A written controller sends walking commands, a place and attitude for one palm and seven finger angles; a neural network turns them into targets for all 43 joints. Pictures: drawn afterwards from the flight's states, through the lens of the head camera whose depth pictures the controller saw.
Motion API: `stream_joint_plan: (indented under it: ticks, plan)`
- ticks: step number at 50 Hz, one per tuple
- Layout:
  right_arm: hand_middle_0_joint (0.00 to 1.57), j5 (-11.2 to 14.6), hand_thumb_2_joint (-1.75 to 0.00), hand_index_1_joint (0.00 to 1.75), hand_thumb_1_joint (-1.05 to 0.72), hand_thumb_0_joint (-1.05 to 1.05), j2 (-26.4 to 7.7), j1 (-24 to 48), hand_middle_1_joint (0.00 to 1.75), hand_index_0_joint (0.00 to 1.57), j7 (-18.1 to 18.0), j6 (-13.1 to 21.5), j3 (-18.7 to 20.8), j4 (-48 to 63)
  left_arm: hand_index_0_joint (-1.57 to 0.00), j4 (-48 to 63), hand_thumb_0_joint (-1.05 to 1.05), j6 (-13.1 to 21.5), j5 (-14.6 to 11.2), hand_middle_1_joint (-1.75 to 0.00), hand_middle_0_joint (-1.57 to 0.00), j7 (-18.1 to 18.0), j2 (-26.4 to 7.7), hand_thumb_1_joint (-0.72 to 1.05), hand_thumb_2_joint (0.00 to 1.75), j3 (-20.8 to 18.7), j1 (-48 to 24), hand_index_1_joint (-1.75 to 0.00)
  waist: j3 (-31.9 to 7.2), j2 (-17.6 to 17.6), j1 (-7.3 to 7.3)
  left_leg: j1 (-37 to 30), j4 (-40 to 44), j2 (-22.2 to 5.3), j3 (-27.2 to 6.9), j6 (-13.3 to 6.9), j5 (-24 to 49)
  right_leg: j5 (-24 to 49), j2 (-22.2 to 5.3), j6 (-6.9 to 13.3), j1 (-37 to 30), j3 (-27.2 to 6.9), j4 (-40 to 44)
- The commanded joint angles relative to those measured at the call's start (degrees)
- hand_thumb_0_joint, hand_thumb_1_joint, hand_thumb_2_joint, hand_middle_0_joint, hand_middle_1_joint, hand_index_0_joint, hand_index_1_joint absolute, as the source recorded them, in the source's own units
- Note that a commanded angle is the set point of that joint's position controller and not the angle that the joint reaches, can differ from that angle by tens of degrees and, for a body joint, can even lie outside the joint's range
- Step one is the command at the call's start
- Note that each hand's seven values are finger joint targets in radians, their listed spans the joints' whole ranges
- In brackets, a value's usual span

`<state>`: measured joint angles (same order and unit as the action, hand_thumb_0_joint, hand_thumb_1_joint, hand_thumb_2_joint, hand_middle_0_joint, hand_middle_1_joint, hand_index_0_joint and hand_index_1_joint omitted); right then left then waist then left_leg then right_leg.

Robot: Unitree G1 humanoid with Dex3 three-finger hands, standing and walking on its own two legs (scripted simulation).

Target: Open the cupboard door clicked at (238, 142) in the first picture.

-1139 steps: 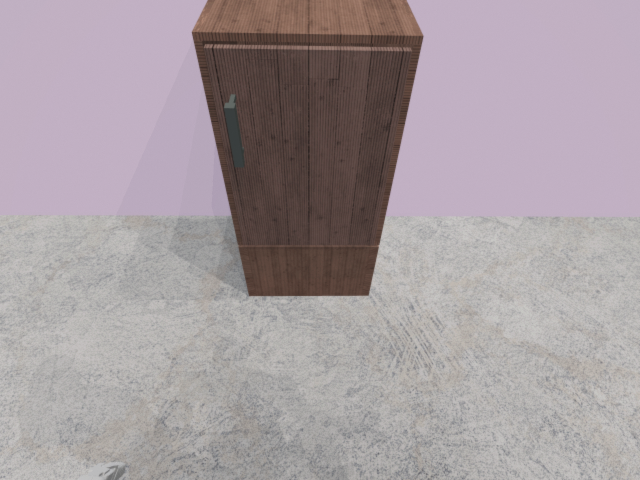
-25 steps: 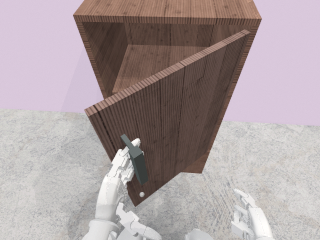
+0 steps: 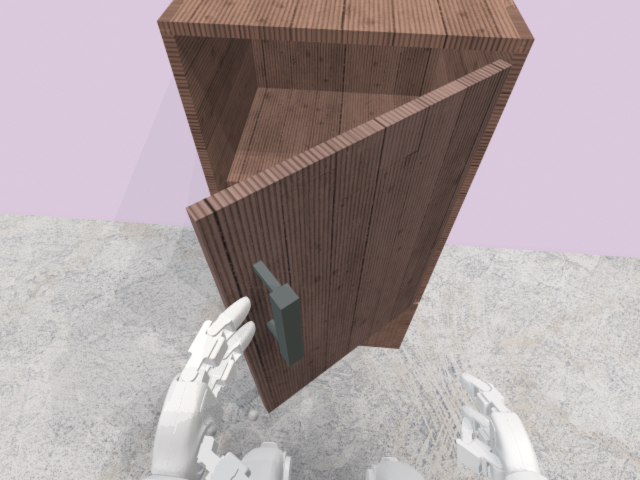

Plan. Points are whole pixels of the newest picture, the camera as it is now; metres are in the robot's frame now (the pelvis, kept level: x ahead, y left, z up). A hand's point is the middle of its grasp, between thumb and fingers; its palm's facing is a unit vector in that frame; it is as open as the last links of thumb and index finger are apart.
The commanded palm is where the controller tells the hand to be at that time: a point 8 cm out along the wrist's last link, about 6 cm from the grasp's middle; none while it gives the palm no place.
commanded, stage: slide the hand sideways off the handle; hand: left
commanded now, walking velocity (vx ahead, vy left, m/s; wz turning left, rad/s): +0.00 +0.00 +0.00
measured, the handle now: (278, 316) +0.29 +0.07 +0.07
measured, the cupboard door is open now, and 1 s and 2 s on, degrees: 42 41 41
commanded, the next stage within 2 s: draw the hand back to the body in 0.44 s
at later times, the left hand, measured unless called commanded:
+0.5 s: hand (192, 447) +0.16 +0.13 +0.07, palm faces -0.05 -1.00 +0.01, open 16.3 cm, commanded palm +0.13 +0.18 +0.07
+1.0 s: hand (134, 428) +0.16 +0.16 +0.13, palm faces -0.04 -1.00 -0.06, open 16.3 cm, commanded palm +0.13 +0.23 +0.15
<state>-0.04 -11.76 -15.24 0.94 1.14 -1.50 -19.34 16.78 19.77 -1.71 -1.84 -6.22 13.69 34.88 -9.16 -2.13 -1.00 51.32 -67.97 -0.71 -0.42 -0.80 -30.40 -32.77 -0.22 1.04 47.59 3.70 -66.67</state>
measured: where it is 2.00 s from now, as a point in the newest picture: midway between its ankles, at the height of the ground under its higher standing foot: outside the picture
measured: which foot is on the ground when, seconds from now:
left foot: down 0.00-1.00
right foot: down 0.00-1.00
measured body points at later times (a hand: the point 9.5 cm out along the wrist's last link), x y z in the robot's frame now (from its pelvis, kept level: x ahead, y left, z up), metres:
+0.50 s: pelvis +0.00 +0.00 -0.01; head +0.05 +0.00 +0.44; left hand +0.16 +0.19 +0.07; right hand +0.20 -0.23 -0.07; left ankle +0.03 +0.11 -0.65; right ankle +0.00 -0.11 -0.65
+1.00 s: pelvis +0.00 +0.00 +0.03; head +0.01 +0.00 +0.48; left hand +0.16 +0.22 +0.14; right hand +0.19 -0.22 -0.03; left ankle +0.03 +0.11 -0.65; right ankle +0.00 -0.11 -0.65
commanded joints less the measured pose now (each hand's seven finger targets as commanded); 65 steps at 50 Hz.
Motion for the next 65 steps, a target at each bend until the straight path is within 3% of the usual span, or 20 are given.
stream_joint_plan:
  ticks: [1,7,9,16,18,20,22,27,31,35,39,45,47,52,53,54,55,57,61,65]
  plan:
    - [0.2,0.29,-0.9,0.3,-0.9,0.0,-5.63,3.63,0.3,0.2,-0.83,2.77,3.4,9.59,-0.15,13.69,0.0,4.35,-1.42,-0.3,-0.15,0.79,-2.65,-0.5,0.3,-4.42,1.14,-0.3,-7.39,2.74,0.17,-7.1,10.04,1.52,-1.84,-0.43,8.58,11.58,1.83,0.75,-4.43,-1.06,10.86]
    - [0.2,0.82,-0.9,0.3,-0.9,0.0,-5.14,4.32,0.3,0.2,-1.57,2.38,3.76,9.37,-0.15,13.29,0.0,3.96,-4.5,-0.3,-0.15,3.55,-3.99,-0.5,0.3,-8.57,6.34,-0.3,-8.22,2.29,1.37,-6.77,9.58,1.79,-1.17,-0.24,10.49,14.11,1.99,0.6,-6.61,-1.52,11.13]
    - [0.2,0.96,-0.9,0.3,-0.9,0.0,-5.21,4.46,0.3,0.2,-1.93,2.35,3.87,9.19,-0.15,13.62,0.0,3.96,-5.47,-0.3,-0.15,4.47,-4.21,-0.5,0.3,-9.18,5.51,-0.3,-7.38,2.71,0.61,-6.28,9.01,1.8,-1.02,-0.31,9.86,13.87,1.91,0.26,-5.97,-1.89,11.76]
    - [0.2,1.28,-0.9,0.3,-0.9,0.0,-5.59,5.02,0.3,0.2,-2.99,3.01,4.63,7.73,-0.15,14.2,0.0,6.04,-8.61,-0.3,-0.15,10.06,-7.21,-0.5,0.3,-12.68,7.9,-0.3,-8.57,1.98,0.8,-5.04,7.19,1.79,-1.16,-0.4,11.66,16.12,1.78,0.15,-6.6,-2.85,10.91]
    - [0.2,1.35,-0.9,0.3,-0.9,0.0,-5.48,5.16,0.3,0.2,-3.1,3.47,4.61,7.7,-0.15,14.34,0.0,6.45,-9.45,-0.3,-0.15,11.58,-6.52,-0.5,0.3,-12.09,8.66,-0.3,-8.46,0.95,0.67,-5.3,6.97,1.85,-1.34,-0.37,11.94,16.33,1.73,0.09,-5.63,-2.58,10.43]
    - [0.2,1.5,-0.9,0.3,-0.9,0.0,-5.55,5.31,0.3,0.2,-3.42,3.34,4.9,7.45,-0.15,12.96,0.0,6.34,-10.39,-0.3,-0.15,12.6,-7.65,-0.5,0.3,-14.41,9.46,-0.3,-7.79,2.84,0.82,-4.23,6.54,1.76,-1.36,-0.31,11.29,15.74,1.74,-0.11,-5.49,-2.95,10.79]
    - [0.2,1.51,-0.9,0.3,-0.9,0.0,-5.81,5.49,0.3,0.2,-3.64,3.64,4.87,7.37,-0.15,13.93,0.0,6.58,-10.92,-0.3,-0.15,13.22,-7.35,-0.5,0.3,-14.18,7.46,-0.3,-7.89,1.53,0.6,-4.48,6.31,1.69,-1.48,-0.4,11.03,14.31,2.0,0.13,-4.2,-2.34,10.13]
    - [0.2,1.53,-0.9,0.3,-0.9,0.0,-5.88,5.24,0.3,0.2,-3.58,4.33,4.79,7.98,-0.15,15.69,0.0,5.94,-10.64,-0.3,-0.15,12.68,-6.63,-0.5,0.3,-12.24,7.36,-0.3,-9.14,0.4,0.85,-5.38,7.08,1.65,-2.14,-0.5,10.39,12.28,2.29,0.42,-3.11,-1.26,9.23]
    - [0.2,2.16,-0.9,0.3,-0.9,0.0,-5.78,4.7,0.3,0.2,-4.11,3.26,4.75,9.06,-0.15,20.99,0.0,3.22,-10.04,-0.3,-0.15,10.36,-11.14,-0.5,0.3,-16.2,7.86,-0.3,-11.09,-1.11,2.27,-8.99,10.36,1.39,-2.16,-0.5,10.88,12.21,2.63,0.54,-6.26,-0.88,11.07]
    - [0.2,2.71,-0.9,0.3,-0.9,0.0,-5.31,4.82,0.3,0.2,-4.43,2.3,4.17,9.24,-0.15,20.14,0.0,-0.16,-10.91,-0.3,-0.15,10.0,-10.07,-0.5,0.3,-16.9,8.68,-0.3,-6.32,0.99,1.2,-10.25,12.93,1.33,-2.1,-0.52,9.05,10.88,2.78,0.08,-7.48,-0.21,14.47]
    - [0.2,2.87,-0.9,0.3,-0.9,0.0,-5.88,5.02,0.3,0.2,-4.68,2.65,3.57,9.17,-0.15,19.77,0.0,-1.64,-12.1,-0.3,-0.15,11.26,-10.09,-0.5,0.3,-17.5,8.66,-0.3,-3.68,0.63,0.93,-11.5,15.08,1.25,-2.3,-0.56,7.56,8.93,2.7,-0.03,-8.44,-0.04,17.02]
    - [0.2,3.09,-0.9,0.3,-0.9,0.0,-6.39,4.62,0.3,0.2,-4.72,4.44,3.24,8.6,-0.15,21.87,0.0,-2.24,-13.62,-0.3,-0.15,12.63,-12.34,-0.5,0.3,-20.55,6.98,-0.3,-2.8,-0.21,0.98,-14.79,17.6,1.1,-2.67,-0.56,8.45,9.71,2.76,-0.01,-10.39,0.34,19.19]
    - [0.2,3.22,-0.9,0.3,-0.9,0.0,-6.44,4.88,0.3,0.2,-4.65,5.09,3.09,8.54,-0.15,23.23,0.0,-2.72,-13.95,-0.3,-0.15,12.66,-13.29,-0.5,0.3,-21.84,7.05,-0.3,-2.92,-2.49,1.56,-15.84,18.54,1.05,-2.65,-0.55,8.75,9.87,2.76,0.15,-11.39,0.44,19.56]
    - [0.2,3.69,-0.9,0.3,-0.9,0.0,-6.62,4.99,0.3,0.2,-4.65,6.4,2.9,7.5,-0.16,23.53,0.0,-5.07,-14.93,-0.3,-0.16,13.3,-14.67,-0.32,0.37,-24.63,6.92,-0.3,-2.53,-1.88,1.99,-18.35,20.56,0.83,-2.81,-0.56,10.98,12.47,2.84,0.15,-13.86,1.06,21.04]
    - [0.2,3.04,-0.9,0.3,-0.9,0.0,-6.14,5.06,0.3,0.2,-6.92,5.3,2.84,8.68,-0.16,27.81,0.0,-8.91,-6.49,-0.3,-0.16,5.02,-22.59,-0.29,0.39,-26.73,7.39,-0.3,-3.43,-2.22,5.42,-19.48,23.71,-0.11,-1.66,-0.23,10.7,12.88,1.26,1.09,-16.52,-3.17,24.92]
    - [0.2,2.7,-0.9,0.3,-0.9,0.0,-5.01,4.69,0.3,0.2,-7.7,4.81,2.14,8.49,-0.16,27.43,0.0,-11.59,-5.53,-0.3,-0.16,1.35,-17.71,-0.26,0.4,-24.78,9.79,-0.3,-0.8,-2.2,3.84,-20.21,24.33,0.21,-1.22,-0.16,10.33,12.25,0.93,0.96,-16.66,-2.64,26.35]
    - [0.2,2.61,-0.9,0.3,-0.9,0.0,-4.79,4.21,0.3,0.2,-7.88,4.25,1.77,7.45,-0.16,26.16,0.0,-13.66,-4.21,-0.3,-0.16,-0.82,-15.31,-0.22,0.42,-22.75,10.53,-0.3,1.49,-3.27,3.27,-21.07,24.56,0.05,-0.94,-0.27,10.77,12.6,0.83,0.77,-17.07,-2.06,27.15]
    - [0.2,2.32,-0.9,0.3,-0.9,0.0,-5.38,4.59,0.3,0.2,-8.32,3.87,1.61,6.71,-0.16,26.67,0.0,-15.7,-2.62,-0.3,-0.16,-3.4,-16.23,-0.15,0.45,-23.13,8.7,-0.3,1.64,-0.36,2.99,-23.57,25.72,-0.28,-1.08,-0.56,12.91,14.42,0.81,0.49,-18.62,-1.58,28.78]
    - [0.2,1.82,-0.9,0.3,-0.9,0.0,-6.16,5.43,0.3,0.2,-8.93,4.7,1.04,4.9,-0.17,27.19,0.0,-16.8,-1.29,-0.3,-0.17,-6.05,-18.87,-0.01,0.51,-25.08,3.43,-0.3,2.68,-0.36,2.94,-28.09,29.53,-0.37,-1.51,-0.77,13.5,14.95,0.41,0.41,-22.23,-1.42,32.27]
    - [0.2,1.51,-0.9,0.3,-0.9,0.0,-5.98,6.43,0.3,0.2,-8.81,6.05,0.43,2.54,-0.17,25.37,0.0,-16.77,-0.99,-0.3,-0.17,-6.86,-18.9,0.13,0.57,-26.54,1.77,-0.3,4.82,-0.44,3.14,-31.76,33.41,-0.33,-1.48,-0.77,15.02,16.54,0.24,0.26,-25.62,-1.14,34.95]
